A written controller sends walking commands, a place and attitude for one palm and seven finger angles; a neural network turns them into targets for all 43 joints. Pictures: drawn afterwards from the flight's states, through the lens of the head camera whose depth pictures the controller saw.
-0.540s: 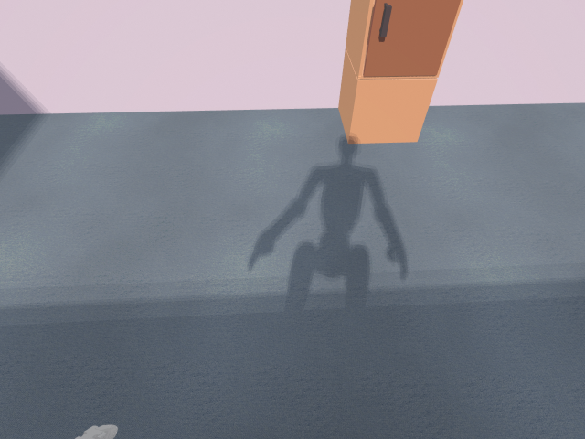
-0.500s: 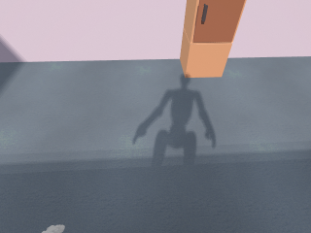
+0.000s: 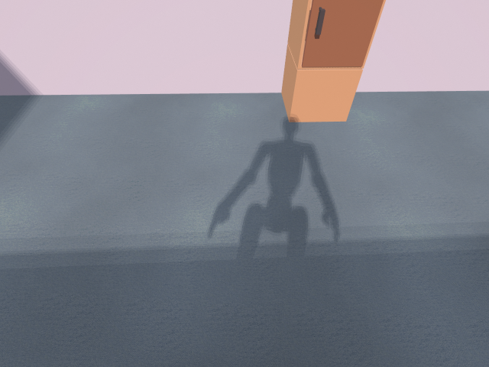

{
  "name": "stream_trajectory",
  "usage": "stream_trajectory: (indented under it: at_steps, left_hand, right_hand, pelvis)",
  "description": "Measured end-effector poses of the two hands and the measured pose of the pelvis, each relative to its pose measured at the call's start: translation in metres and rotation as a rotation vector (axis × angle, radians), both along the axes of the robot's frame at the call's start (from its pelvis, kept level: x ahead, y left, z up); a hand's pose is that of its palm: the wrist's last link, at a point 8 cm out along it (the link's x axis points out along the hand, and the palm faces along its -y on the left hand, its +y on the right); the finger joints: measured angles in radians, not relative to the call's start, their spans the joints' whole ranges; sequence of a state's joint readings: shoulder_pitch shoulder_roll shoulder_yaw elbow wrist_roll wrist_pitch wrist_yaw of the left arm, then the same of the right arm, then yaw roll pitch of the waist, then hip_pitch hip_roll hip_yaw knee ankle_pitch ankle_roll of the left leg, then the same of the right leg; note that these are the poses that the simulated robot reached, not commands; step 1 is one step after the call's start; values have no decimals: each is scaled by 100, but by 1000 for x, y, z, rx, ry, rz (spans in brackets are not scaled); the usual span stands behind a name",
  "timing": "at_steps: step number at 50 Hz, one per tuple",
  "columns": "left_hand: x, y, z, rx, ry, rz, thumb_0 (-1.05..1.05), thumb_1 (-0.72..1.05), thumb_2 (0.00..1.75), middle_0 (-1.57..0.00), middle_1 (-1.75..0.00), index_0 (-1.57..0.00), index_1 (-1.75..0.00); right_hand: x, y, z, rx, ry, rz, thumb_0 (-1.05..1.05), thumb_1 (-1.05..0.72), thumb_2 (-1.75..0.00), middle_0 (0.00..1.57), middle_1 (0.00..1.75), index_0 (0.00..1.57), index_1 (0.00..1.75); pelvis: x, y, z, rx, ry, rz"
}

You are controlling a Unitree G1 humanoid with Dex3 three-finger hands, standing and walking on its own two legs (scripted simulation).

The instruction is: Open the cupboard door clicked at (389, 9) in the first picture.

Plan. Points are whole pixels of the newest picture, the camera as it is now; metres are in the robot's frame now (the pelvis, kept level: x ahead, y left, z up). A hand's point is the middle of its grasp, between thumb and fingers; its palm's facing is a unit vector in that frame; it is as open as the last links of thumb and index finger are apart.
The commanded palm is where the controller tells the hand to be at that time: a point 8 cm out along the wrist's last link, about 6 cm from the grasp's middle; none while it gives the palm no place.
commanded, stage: stand and wait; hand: left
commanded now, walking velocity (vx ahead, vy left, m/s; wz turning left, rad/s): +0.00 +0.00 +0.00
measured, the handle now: (319, 20) +1.78 -0.29 -0.08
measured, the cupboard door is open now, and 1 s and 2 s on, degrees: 0 0 0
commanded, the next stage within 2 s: look at it before walking up in 0.38 s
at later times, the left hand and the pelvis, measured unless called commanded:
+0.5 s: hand out of the picture +0.06 +0.24 -0.15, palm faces -0.04 -0.94 -0.33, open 7.4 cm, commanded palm none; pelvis -0.01 +0.00 +0.00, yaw +0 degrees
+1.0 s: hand out of the picture +0.06 +0.25 -0.15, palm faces -0.02 -0.94 -0.33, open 7.4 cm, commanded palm none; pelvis -0.01 +0.00 +0.00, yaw +0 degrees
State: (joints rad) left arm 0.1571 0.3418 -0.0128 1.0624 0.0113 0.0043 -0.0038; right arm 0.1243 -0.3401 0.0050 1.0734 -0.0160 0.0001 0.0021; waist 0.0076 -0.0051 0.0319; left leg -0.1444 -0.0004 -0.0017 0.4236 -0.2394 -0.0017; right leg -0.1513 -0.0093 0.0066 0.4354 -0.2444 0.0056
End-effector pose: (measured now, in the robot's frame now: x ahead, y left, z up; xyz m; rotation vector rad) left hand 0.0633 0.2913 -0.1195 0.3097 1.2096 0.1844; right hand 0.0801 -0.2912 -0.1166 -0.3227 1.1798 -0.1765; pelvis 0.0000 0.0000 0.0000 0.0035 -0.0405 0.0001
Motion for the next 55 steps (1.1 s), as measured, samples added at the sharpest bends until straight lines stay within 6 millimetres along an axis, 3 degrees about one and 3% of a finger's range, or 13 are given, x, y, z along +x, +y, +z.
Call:
stream_trajectory:
  at_steps: [8, 17, 55]
  left_hand:
    - [-10, 2, 2, 9, 16, 3, 0, 90, 90, -21, -30, -21, -30]
    - [-9, 0, 2, 4, 6, -8, 0, 90, 90, -21, -30, -21, -30]
    - [-7, 2, 3, 4, 13, 7, 0, 90, 90, -21, -30, -21, -30]
  right_hand:
    - [-22, -4, -3, 1, 45, -16, 1, -90, -90, 20, 30, 21, 30]
    - [-28, -2, -3, 10, 48, -18, 1, -90, -90, 20, 30, 21, 30]
    - [-3, 2, 1, 9, 19, 8, 1, -90, -90, 21, 30, 21, 30]
  pelvis:
    - [-7, -1, 1, 0, -4, 0]
    - [-12, -2, 2, -1, 0, -1]
    - [-5, 0, 4, -1, 3, 6]
